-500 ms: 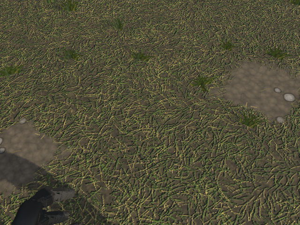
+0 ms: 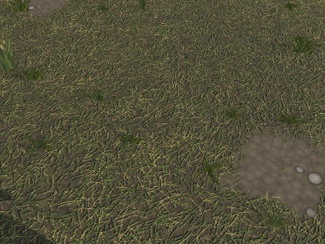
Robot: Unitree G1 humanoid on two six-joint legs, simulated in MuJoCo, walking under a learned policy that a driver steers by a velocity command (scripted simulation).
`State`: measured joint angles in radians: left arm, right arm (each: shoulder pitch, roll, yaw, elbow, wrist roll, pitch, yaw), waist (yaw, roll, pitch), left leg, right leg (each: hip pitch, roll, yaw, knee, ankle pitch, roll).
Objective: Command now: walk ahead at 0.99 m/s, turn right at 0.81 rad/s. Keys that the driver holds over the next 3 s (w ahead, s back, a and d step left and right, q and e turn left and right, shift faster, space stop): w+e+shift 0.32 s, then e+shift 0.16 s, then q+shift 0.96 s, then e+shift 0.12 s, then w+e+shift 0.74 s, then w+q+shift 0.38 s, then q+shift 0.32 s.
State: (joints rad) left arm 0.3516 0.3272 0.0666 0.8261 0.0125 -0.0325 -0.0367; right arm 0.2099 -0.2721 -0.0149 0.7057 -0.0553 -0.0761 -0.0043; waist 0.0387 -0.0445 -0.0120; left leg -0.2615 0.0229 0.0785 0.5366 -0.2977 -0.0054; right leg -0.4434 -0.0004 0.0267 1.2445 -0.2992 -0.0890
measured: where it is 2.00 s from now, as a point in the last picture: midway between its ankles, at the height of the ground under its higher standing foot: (210, 175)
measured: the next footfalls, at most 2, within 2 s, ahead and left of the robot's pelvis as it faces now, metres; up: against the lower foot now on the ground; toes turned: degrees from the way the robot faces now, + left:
right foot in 0.30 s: +0.44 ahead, -0.09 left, +0.00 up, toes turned -19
left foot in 0.66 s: +0.82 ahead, -0.15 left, +0.00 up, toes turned -36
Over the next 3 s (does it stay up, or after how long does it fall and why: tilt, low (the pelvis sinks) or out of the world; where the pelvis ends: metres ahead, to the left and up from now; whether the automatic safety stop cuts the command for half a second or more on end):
stays up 1.67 -0.53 -0.02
